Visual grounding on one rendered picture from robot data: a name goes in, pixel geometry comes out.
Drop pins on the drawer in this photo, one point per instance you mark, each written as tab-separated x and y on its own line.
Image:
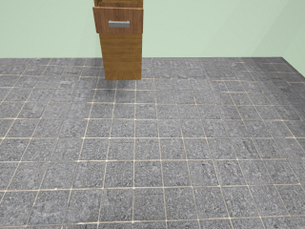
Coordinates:
118	12

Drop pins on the handle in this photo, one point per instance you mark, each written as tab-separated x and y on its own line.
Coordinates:
119	24

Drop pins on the cabinet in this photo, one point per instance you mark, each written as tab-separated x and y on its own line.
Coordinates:
121	52

